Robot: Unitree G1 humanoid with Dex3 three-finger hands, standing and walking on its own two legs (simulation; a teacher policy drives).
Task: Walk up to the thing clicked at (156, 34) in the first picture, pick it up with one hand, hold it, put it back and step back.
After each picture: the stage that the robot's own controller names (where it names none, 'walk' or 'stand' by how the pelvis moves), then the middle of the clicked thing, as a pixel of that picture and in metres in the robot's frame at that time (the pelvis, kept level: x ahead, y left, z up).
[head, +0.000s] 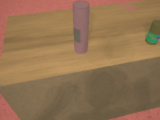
stand; (154, 33) +0.71 -0.34 -0.01
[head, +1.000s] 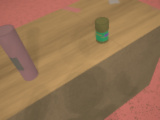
walk; (102, 30) +0.68 -0.02 +0.01
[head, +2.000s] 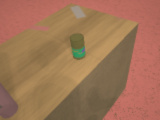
stand; (78, 46) +0.60 +0.06 +0.01
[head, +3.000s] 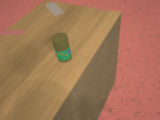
stand; (62, 48) +0.52 +0.17 +0.05
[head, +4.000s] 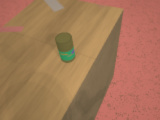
stand; (65, 48) +0.50 +0.17 +0.03
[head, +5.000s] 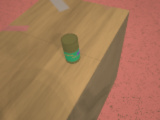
stand; (71, 49) +0.50 +0.15 +0.02
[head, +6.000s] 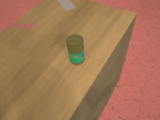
stand; (76, 50) +0.49 +0.13 +0.02
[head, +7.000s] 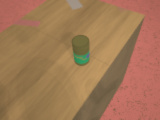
stand; (81, 51) +0.49 +0.11 +0.01
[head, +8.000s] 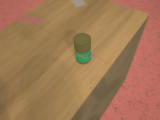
stand; (82, 49) +0.49 +0.10 +0.02
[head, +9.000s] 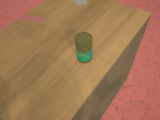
stand; (84, 48) +0.49 +0.10 +0.02
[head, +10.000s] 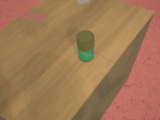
stand; (85, 47) +0.49 +0.09 +0.02
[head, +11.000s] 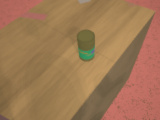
stand; (86, 46) +0.50 +0.09 +0.02
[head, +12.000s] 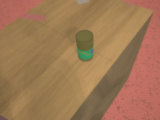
stand; (85, 46) +0.50 +0.09 +0.02
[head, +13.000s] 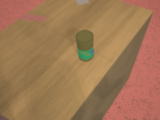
stand; (85, 46) +0.50 +0.09 +0.02
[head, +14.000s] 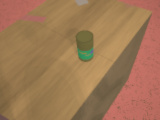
stand; (85, 46) +0.50 +0.09 +0.02
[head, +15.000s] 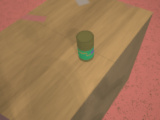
stand; (85, 46) +0.50 +0.09 +0.02
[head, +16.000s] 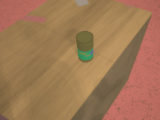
stand; (85, 47) +0.50 +0.09 +0.02
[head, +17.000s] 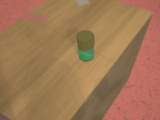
stand; (85, 46) +0.50 +0.09 +0.02
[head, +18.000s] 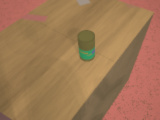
stand; (86, 46) +0.50 +0.09 +0.02
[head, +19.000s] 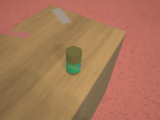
stand; (73, 61) +0.49 +0.09 +0.00
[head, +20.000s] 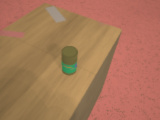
stand; (69, 61) +0.49 +0.09 +0.00
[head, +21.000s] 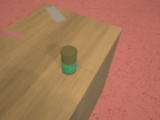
stand; (69, 60) +0.49 +0.09 +0.00
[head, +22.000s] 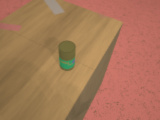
rise first; (67, 56) +0.48 +0.11 +0.00
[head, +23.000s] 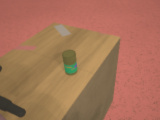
rise first; (70, 62) +0.56 +0.12 +0.00
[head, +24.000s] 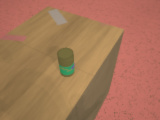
go down; (66, 62) +0.48 +0.12 +0.00
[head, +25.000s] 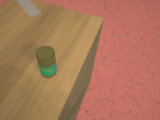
go down; (47, 62) +0.46 +0.13 +0.01
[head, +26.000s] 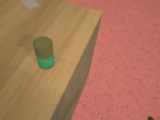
close in; (44, 54) +0.48 +0.13 +0.02
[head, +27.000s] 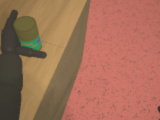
close; (29, 36) +0.50 +0.14 +0.06
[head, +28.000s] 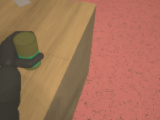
lift; (28, 52) +0.45 +0.17 +0.09
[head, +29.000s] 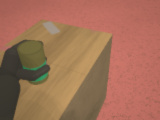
lift; (34, 63) +0.33 +0.16 +0.19
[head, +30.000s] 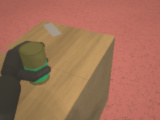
hold; (35, 64) +0.33 +0.16 +0.19
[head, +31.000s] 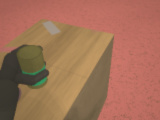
hold; (33, 67) +0.33 +0.17 +0.17
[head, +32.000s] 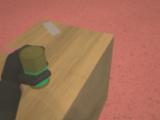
crouch; (35, 68) +0.33 +0.16 +0.18
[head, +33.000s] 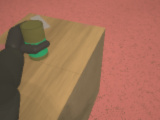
crouch; (35, 40) +0.44 +0.16 +0.18
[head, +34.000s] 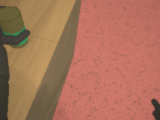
lower; (14, 28) +0.52 +0.16 +0.06
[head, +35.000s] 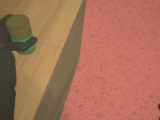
lower; (22, 35) +0.50 +0.15 +0.06
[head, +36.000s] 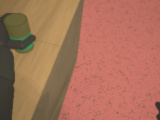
lower; (20, 34) +0.51 +0.15 +0.07
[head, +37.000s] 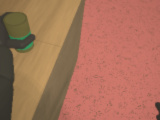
lower; (20, 33) +0.51 +0.15 +0.07
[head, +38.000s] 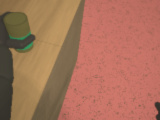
loosen; (20, 33) +0.51 +0.15 +0.07
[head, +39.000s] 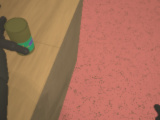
withdraw; (21, 37) +0.50 +0.15 +0.06
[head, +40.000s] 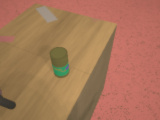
sink last; (60, 63) +0.46 +0.12 +0.02
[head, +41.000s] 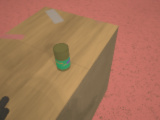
stand; (62, 57) +0.51 +0.15 +0.01
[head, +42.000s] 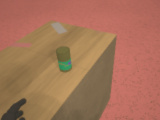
walk; (64, 59) +0.57 +0.13 +0.02
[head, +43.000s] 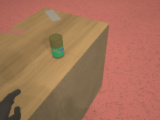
stand; (57, 46) +0.64 +0.16 +0.00
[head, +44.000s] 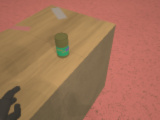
stand; (62, 45) +0.63 +0.14 +0.00
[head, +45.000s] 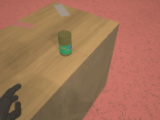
stand; (65, 43) +0.63 +0.12 +0.00
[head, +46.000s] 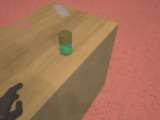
stand; (65, 43) +0.64 +0.12 +0.00
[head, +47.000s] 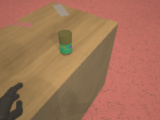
stand; (65, 43) +0.64 +0.12 +0.00
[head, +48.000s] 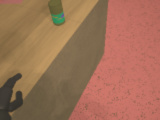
walk; (57, 12) +0.76 +0.12 +0.01
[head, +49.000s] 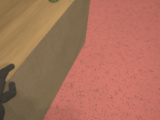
walk; out of the picture +0.99 +0.14 +0.01
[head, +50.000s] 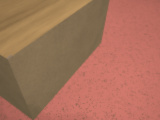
stand; out of the picture +1.28 +0.19 +0.01
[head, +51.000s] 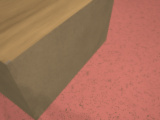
stand; out of the picture +1.24 +0.07 -0.01
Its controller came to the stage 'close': yes
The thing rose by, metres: 0.21
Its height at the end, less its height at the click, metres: +0.00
